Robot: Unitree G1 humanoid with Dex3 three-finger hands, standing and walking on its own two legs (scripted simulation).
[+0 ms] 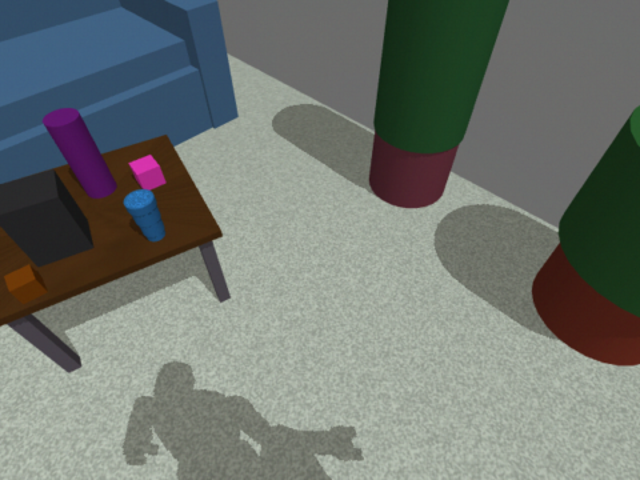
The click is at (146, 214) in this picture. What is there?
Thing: tapered cup
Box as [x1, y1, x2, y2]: [124, 189, 165, 241]
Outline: 129,193 124,199 124,205 128,212 132,215 135,222 140,227 143,234 149,240 152,241 162,238 165,233 163,229 164,227 160,219 160,214 156,206 156,201 152,192 146,189 139,189
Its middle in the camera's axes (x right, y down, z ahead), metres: -0.48 -0.07 +1.10
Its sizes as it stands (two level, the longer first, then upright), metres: 0.078 0.078 0.145
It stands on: a support 0.39 m high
